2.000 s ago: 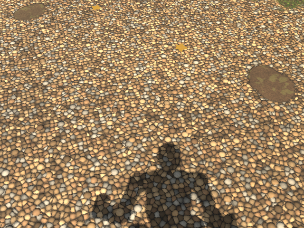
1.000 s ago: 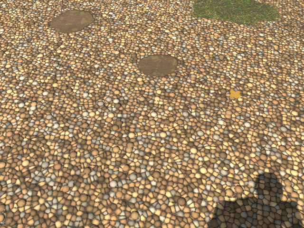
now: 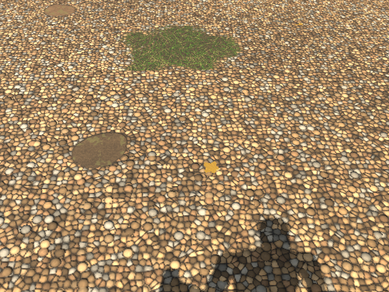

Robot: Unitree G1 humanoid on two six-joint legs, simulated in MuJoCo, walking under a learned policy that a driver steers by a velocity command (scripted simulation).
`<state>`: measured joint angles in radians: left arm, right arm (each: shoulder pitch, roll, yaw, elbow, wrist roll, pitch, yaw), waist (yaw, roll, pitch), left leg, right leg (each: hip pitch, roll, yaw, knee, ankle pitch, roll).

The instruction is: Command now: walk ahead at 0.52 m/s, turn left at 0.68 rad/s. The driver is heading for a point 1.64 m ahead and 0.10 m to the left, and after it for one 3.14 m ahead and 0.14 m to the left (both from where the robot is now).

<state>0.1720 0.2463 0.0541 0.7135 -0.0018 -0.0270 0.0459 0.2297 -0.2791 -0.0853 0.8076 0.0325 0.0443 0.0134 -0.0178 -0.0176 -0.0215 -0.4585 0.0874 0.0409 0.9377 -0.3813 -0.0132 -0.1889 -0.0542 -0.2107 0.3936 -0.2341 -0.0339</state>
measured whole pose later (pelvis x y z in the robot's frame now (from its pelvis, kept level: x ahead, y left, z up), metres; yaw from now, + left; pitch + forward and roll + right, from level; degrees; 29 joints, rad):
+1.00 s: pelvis +0.59 +0.34 -0.02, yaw -11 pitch +2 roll -1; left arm 0.41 0.20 0.05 0.76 -0.05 -0.07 0.03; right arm 0.01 -0.20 0.02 0.51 0.02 -0.12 -0.02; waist 0.10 0.00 -0.03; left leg -0.61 0.07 -0.22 0.67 -0.13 -0.10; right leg -0.21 0.16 0.23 0.60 -0.41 -0.14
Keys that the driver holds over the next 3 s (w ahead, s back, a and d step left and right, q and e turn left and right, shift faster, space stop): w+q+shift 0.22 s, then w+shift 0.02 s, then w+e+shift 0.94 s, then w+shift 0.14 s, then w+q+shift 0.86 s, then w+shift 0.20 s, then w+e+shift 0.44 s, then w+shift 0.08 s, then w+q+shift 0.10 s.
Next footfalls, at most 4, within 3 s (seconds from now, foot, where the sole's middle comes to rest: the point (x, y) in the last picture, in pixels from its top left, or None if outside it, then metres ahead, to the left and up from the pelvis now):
0.26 left None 0.12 0.21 -0.78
0.70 right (125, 285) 0.55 0.24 -0.78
1.06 left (67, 214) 0.83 0.50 -0.78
1.52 right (184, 164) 1.08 0.04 -0.78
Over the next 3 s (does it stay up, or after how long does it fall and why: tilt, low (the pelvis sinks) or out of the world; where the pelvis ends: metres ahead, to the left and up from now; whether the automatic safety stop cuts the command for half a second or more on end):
stays up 2.30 0.03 -0.18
